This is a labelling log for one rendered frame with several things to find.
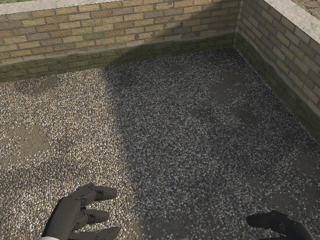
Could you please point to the robot right hand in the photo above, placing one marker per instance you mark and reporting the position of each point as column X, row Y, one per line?
column 281, row 224

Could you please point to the robot left hand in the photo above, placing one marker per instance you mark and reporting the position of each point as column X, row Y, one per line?
column 70, row 214

